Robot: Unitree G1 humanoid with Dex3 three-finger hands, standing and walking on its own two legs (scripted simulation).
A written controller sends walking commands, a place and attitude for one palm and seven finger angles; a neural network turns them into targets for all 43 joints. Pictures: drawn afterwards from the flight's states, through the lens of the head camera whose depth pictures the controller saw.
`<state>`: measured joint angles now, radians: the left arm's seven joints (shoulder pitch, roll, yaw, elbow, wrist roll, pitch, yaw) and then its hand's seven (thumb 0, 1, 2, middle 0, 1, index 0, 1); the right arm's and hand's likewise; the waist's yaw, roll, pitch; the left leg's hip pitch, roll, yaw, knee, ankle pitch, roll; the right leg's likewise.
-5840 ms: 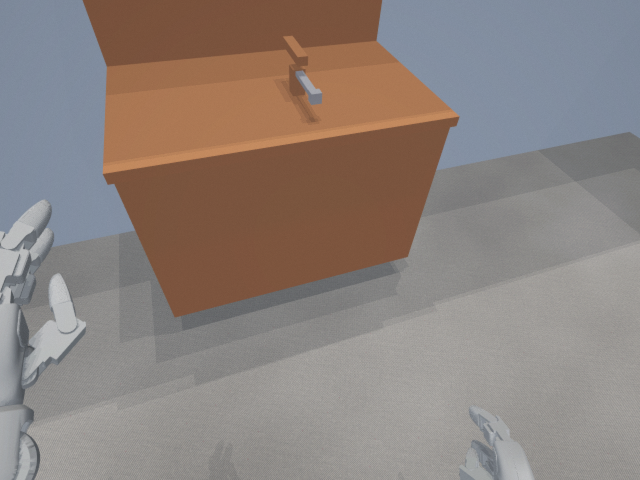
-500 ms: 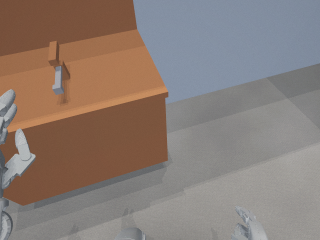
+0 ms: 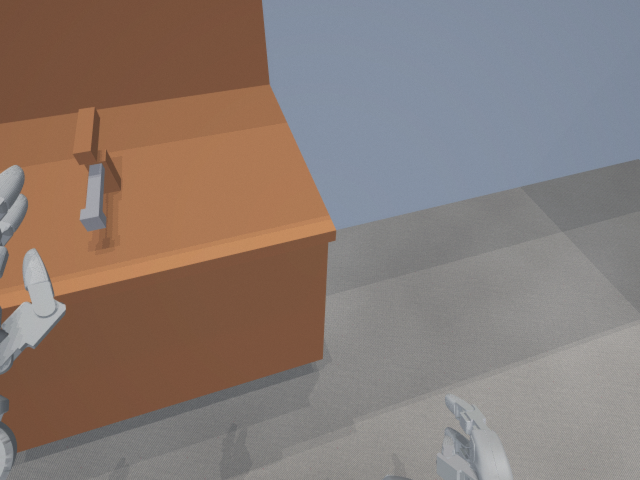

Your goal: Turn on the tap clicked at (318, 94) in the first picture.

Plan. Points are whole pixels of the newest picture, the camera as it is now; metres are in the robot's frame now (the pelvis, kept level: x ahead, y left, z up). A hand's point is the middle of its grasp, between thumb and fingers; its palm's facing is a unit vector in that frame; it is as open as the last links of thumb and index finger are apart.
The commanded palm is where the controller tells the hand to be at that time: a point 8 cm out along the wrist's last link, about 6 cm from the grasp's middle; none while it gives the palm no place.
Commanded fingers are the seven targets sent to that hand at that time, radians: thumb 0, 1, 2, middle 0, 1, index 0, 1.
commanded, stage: take the last steps up to it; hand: left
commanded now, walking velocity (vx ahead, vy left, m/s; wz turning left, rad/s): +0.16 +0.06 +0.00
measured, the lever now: (93, 218) +0.48 +0.40 +0.01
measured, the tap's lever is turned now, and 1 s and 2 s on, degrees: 0 0 0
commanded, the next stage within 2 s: come to a stop and stand still in 0.06 s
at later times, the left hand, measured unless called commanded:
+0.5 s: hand (121, 280) +0.26 +0.20 +0.17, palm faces +0.35 -0.82 -0.46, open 7.4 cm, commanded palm +0.20 +0.26 +0.18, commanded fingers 0.00 0.90 0.90 -0.20 -0.30 -0.20 -0.30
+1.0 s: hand (97, 321) +0.22 +0.22 +0.16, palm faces +0.38 -0.84 -0.37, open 7.4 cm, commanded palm +0.17 +0.26 +0.18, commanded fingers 0.00 0.90 0.90 -0.20 -0.30 -0.20 -0.30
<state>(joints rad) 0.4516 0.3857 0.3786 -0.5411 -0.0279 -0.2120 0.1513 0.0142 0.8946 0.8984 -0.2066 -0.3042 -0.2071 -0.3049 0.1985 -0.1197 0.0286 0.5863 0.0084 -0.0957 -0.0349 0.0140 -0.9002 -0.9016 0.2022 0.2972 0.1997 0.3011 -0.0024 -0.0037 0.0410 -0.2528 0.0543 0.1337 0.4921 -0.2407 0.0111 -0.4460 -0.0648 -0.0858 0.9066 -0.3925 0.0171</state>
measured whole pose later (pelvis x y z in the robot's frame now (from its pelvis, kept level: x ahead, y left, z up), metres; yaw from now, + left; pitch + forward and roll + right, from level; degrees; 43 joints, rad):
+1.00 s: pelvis +0.00 -0.02 +0.00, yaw -1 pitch -2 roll -1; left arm 0.44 0.35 0.31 -0.45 -0.04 -0.15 0.15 0.01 0.89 0.90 -0.21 -0.30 -0.21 -0.31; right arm 0.23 -0.20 0.03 0.64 0.00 -0.05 -0.07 0.02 -0.90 -0.90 0.21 0.30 0.20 0.30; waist 0.01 0.02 0.02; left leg -0.29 0.03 0.02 0.51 -0.18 0.00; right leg -0.23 0.03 -0.07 0.47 -0.22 -0.03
